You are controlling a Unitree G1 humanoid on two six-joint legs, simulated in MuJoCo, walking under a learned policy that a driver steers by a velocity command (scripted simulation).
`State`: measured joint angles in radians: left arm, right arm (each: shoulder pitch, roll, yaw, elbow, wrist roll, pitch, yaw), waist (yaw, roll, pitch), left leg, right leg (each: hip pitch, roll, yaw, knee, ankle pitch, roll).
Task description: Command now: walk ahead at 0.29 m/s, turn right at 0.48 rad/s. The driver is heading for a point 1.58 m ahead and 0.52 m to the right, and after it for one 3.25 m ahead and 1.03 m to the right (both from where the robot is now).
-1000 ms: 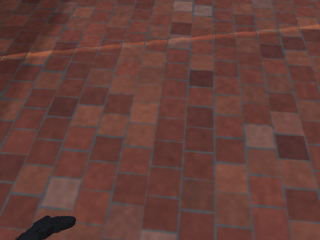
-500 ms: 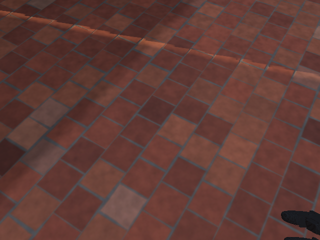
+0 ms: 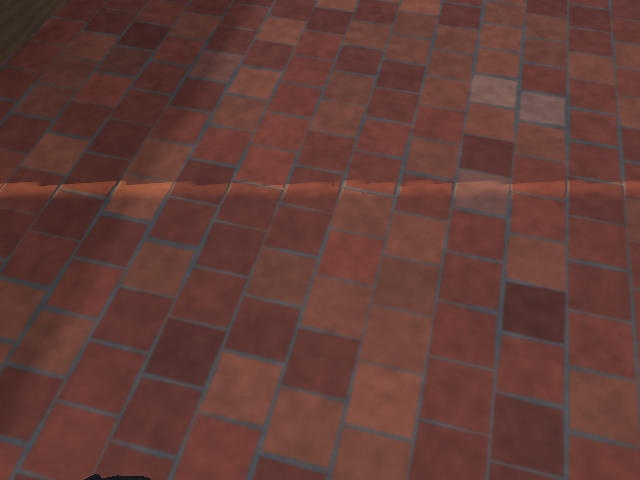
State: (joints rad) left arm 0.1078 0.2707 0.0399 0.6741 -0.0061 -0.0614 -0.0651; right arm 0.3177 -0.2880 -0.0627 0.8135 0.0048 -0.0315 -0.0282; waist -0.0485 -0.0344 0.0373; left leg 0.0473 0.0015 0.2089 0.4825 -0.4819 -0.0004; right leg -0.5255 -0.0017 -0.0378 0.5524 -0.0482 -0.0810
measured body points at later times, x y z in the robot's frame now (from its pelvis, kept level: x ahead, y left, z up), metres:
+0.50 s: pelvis +0.15 +0.03 +0.01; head +0.18 +0.03 +0.46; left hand +0.39 +0.25 -0.08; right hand +0.21 -0.28 -0.08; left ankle +0.23 +0.13 -0.72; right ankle +0.13 -0.08 -0.71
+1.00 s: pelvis +0.13 +0.00 +0.02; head +0.14 -0.05 +0.47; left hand +0.42 +0.14 -0.05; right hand +0.08 -0.32 -0.10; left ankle +0.20 +0.13 -0.65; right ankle +0.08 -0.08 -0.72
